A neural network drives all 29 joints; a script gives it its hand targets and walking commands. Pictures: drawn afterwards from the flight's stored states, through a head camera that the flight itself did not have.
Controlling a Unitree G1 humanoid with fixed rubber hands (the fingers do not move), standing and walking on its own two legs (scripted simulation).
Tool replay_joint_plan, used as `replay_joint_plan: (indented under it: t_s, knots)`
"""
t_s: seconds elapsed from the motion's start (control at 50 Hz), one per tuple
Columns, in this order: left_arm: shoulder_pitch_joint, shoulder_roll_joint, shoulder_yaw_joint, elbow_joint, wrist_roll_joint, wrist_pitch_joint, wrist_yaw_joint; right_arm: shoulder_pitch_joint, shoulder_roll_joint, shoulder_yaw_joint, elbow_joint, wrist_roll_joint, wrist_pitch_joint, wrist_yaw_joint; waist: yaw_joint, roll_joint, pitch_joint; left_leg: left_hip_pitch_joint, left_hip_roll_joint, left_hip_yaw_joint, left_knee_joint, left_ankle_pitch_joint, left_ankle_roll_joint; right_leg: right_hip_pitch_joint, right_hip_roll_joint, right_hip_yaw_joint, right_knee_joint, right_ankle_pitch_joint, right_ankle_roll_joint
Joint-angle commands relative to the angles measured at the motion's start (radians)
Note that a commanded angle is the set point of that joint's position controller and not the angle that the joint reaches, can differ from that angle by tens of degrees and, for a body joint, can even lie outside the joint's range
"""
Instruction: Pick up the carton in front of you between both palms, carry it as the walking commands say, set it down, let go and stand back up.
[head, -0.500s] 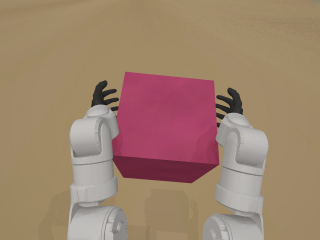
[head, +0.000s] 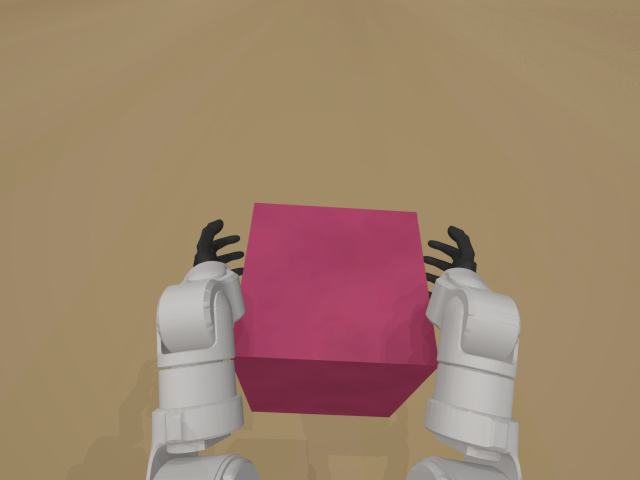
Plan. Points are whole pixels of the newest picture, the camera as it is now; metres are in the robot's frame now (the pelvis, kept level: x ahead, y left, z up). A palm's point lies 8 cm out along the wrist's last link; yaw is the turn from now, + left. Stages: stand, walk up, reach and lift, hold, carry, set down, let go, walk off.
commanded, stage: carry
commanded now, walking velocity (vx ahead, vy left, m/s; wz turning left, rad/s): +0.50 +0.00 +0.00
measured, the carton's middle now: (327, 319) +0.34 +0.02 -0.02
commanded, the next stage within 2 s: none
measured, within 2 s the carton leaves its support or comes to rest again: neither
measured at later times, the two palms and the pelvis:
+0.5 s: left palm (267, 123) +0.61 +0.14 +0.11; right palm (451, 142) +0.58 -0.15 +0.11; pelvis +0.33 +0.02 +0.01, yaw -5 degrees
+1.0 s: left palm (291, 40) +0.91 +0.14 +0.11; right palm (431, 44) +0.91 -0.15 +0.11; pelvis +0.65 +0.00 +0.00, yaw -2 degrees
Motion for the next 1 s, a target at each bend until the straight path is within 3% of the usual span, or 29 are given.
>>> replay_joint_plan:
  t_s: [0.0,0.08,0.12,0.14,0.16,0.18,0.2,0.22,0.24,0.26,0.3,0.36,0.42,0.48,0.52,0.54,0.56,0.58,0.6,0.64,0.66,0.68,0.76,0.84,0.9,0.92,0.94,0.96,0.98]
  knots:
    - [-0.428,-1.061,-0.730,-0.120,-0.380,-0.056,-0.264,-0.331,1.032,0.718,-0.075,0.302,-0.052,0.208,-0.020,-0.147,-0.453,-0.068,0.035,0.041,-0.421,0.185,-0.013,0.527,-0.249,0.218,-0.150,0.526,-0.067]
    - [-0.186,-1.020,-0.714,-0.169,-0.360,-0.042,-0.274,-0.113,1.024,0.732,-0.138,0.310,-0.037,0.221,-0.022,-0.175,-0.410,0.078,-0.019,0.138,-0.659,0.340,-0.009,0.522,-0.211,0.090,-0.101,0.581,-0.007]
    - [-0.102,-0.998,-0.705,-0.203,-0.343,-0.028,-0.276,-0.044,1.019,0.746,-0.178,0.331,-0.024,0.234,-0.037,-0.136,-0.418,0.258,-0.040,0.189,-0.750,0.431,-0.005,0.452,-0.188,0.035,0.008,0.638,0.020]
    - [-0.070,-0.994,-0.700,-0.221,-0.337,-0.019,-0.277,-0.024,1.017,0.758,-0.203,0.349,-0.016,0.239,-0.045,-0.099,-0.447,0.414,-0.027,0.178,-0.750,0.428,0.011,0.367,-0.165,0.002,0.113,0.606,0.043]
    - [-0.061,-0.984,-0.698,-0.248,-0.338,-0.009,-0.276,-0.016,1.012,0.767,-0.241,0.366,-0.009,0.244,-0.063,-0.064,-0.456,0.602,0.046,0.113,-0.717,0.392,0.056,0.189,-0.158,-0.009,0.225,0.494,0.068]
    - [-0.057,-0.972,-0.695,-0.281,-0.342,0.004,-0.274,-0.013,0.982,0.765,-0.273,0.379,-0.001,0.244,-0.076,0.100,-0.479,0.773,0.238,-0.153,-0.714,0.390,0.144,-0.044,-0.097,-0.019,0.443,0.277,0.098]
    - [-0.057,-0.970,-0.707,-0.315,-0.355,0.018,-0.274,-0.001,0.964,0.751,-0.285,0.387,0.006,0.241,-0.075,0.287,-0.492,0.886,0.402,-0.465,-0.764,0.512,0.257,-0.281,0.025,0.020,0.665,-0.239,0.111]
    - [-0.036,-0.962,-0.706,-0.316,-0.361,0.029,-0.271,0.021,0.963,0.733,-0.298,0.396,0.017,0.239,-0.086,0.254,-0.468,0.906,0.433,-0.472,-0.760,0.590,0.293,-0.408,0.008,0.114,0.785,-0.347,0.084]
    - [-0.026,-0.960,-0.697,-0.311,-0.362,0.040,-0.269,0.031,0.953,0.719,-0.302,0.394,0.027,0.235,-0.084,0.171,-0.425,0.868,0.438,-0.465,-0.771,0.648,0.275,-0.463,-0.045,0.170,0.774,-0.348,0.068]
    - [-0.043,-0.960,-0.699,-0.354,-0.371,0.036,-0.268,0.008,0.975,0.752,-0.338,0.408,0.030,0.237,-0.088,0.064,-0.403,0.835,0.401,-0.352,-0.752,0.645,0.230,-0.439,-0.080,0.162,0.692,-0.294,0.071]
    - [-0.056,-0.939,-0.723,-0.365,-0.368,0.040,-0.261,-0.033,0.970,0.764,-0.368,0.420,0.038,0.241,-0.089,0.078,-0.353,0.671,0.343,-0.218,-0.849,0.478,0.165,-0.321,-0.104,0.139,0.509,-0.233,0.088]
    - [-0.003,-0.908,-0.720,-0.393,-0.354,0.039,-0.240,-0.007,0.911,0.768,-0.406,0.437,0.058,0.247,-0.079,0.154,-0.320,0.569,0.284,-0.084,-0.896,0.350,0.138,-0.209,-0.078,0.062,0.284,-0.139,0.095]
    - [0.030,-0.881,-0.725,-0.413,-0.347,0.048,-0.233,0.045,0.871,0.762,-0.405,0.433,0.072,0.250,-0.080,0.185,-0.278,0.523,0.253,0.003,-0.892,0.377,0.108,-0.113,-0.047,-0.008,0.119,0.002,0.099]
    - [0.022,-0.839,-0.734,-0.432,-0.357,0.060,-0.233,0.049,0.820,0.765,-0.421,0.423,0.083,0.245,-0.074,0.170,-0.237,0.474,0.238,0.057,-0.835,0.334,0.082,-0.025,-0.037,-0.073,0.035,0.102,0.091]
    - [0.041,-0.812,-0.734,-0.420,-0.363,0.070,-0.233,0.057,0.787,0.766,-0.419,0.411,0.093,0.239,-0.058,0.112,-0.245,0.404,0.202,0.114,-0.705,0.382,0.049,0.135,-0.026,-0.097,0.006,0.075,0.076]
    - [0.037,-0.799,-0.731,-0.409,-0.363,0.075,-0.231,0.070,0.768,0.764,-0.410,0.402,0.099,0.234,-0.051,0.071,-0.274,0.323,0.179,0.154,-0.579,0.425,0.020,0.275,-0.048,-0.064,0.014,0.036,0.054]
    - [0.053,-0.770,-0.720,-0.387,-0.358,0.080,-0.227,0.060,0.742,0.757,-0.408,0.395,0.106,0.229,-0.027,-0.045,-0.314,0.152,0.125,0.180,-0.348,0.389,-0.016,0.443,-0.164,0.135,-0.020,-0.079,-0.005]
    - [0.067,-0.738,-0.708,-0.361,-0.349,0.083,-0.225,0.060,0.729,0.753,-0.402,0.392,0.114,0.223,-0.025,-0.264,-0.354,-0.051,0.021,0.144,-0.088,0.136,-0.040,0.557,-0.353,0.504,-0.146,-0.124,-0.097]
    - [0.053,-0.745,-0.704,-0.353,-0.356,0.082,-0.225,0.048,0.724,0.756,-0.390,0.396,0.116,0.220,-0.033,-0.289,-0.320,-0.202,0.017,0.052,0.046,-0.117,-0.015,0.593,-0.434,0.604,-0.190,0.036,-0.151]
    - [0.019,-0.804,-0.719,-0.368,-0.367,0.068,-0.231,0.026,0.782,0.770,-0.385,0.415,0.104,0.227,-0.032,-0.109,-0.312,-0.232,0.092,-0.016,0.112,-0.107,-0.005,0.529,-0.427,0.511,-0.163,0.239,-0.142]
    - [-0.006,-0.838,-0.733,-0.386,-0.377,0.061,-0.238,0.029,0.814,0.772,-0.373,0.416,0.093,0.233,-0.036,-0.043,-0.302,-0.196,0.120,-0.033,0.047,-0.061,-0.002,0.475,-0.406,0.433,-0.172,0.208,-0.113]
    - [-0.024,-0.866,-0.739,-0.403,-0.386,0.053,-0.244,0.035,0.850,0.778,-0.351,0.415,0.085,0.239,-0.039,-0.033,-0.291,-0.127,0.125,-0.034,-0.044,-0.033,-0.004,0.411,-0.377,0.358,-0.198,0.196,-0.073]
    - [-0.067,-0.938,-0.787,-0.464,-0.436,0.022,-0.278,0.067,0.943,0.784,-0.367,0.402,0.038,0.251,-0.037,-0.130,-0.298,-0.001,0.102,0.055,-0.358,0.121,-0.011,0.326,-0.295,0.151,-0.272,0.009,-0.024]
    - [0.003,-0.880,-0.779,-0.475,-0.419,0.021,-0.272,0.090,0.894,0.775,-0.416,0.379,0.030,0.232,-0.032,-0.169,-0.251,0.067,0.064,0.125,-0.561,0.268,-0.011,0.347,-0.271,0.075,-0.268,0.075,-0.010]
    - [0.049,-0.813,-0.770,-0.476,-0.399,0.043,-0.252,0.124,0.826,0.770,-0.433,0.388,0.052,0.225,-0.045,-0.139,-0.232,0.199,0.043,0.190,-0.664,0.318,-0.013,0.312,-0.251,0.019,-0.163,0.117,0.016]
    - [0.059,-0.788,-0.764,-0.472,-0.388,0.054,-0.245,0.151,0.792,0.761,-0.415,0.387,0.062,0.221,-0.054,-0.088,-0.254,0.306,0.016,0.210,-0.675,0.270,-0.002,0.280,-0.214,-0.014,-0.057,0.155,0.037]
    - [0.064,-0.757,-0.758,-0.468,-0.379,0.064,-0.237,0.159,0.766,0.754,-0.407,0.387,0.070,0.218,-0.065,-0.039,-0.284,0.443,0.044,0.182,-0.668,0.220,0.021,0.209,-0.188,-0.058,0.076,0.211,0.059]
    - [0.058,-0.728,-0.749,-0.465,-0.371,0.075,-0.228,0.156,0.729,0.745,-0.400,0.385,0.080,0.215,-0.084,0.083,-0.305,0.591,0.178,-0.017,-0.717,0.121,0.078,0.039,-0.137,-0.091,0.287,0.158,0.091]
    - [0.054,-0.711,-0.747,-0.480,-0.367,0.084,-0.221,0.157,0.696,0.733,-0.391,0.383,0.086,0.211,-0.087,0.343,-0.331,0.712,0.386,-0.430,-0.844,0.099,0.180,-0.205,-0.021,-0.069,0.564,-0.134,0.133]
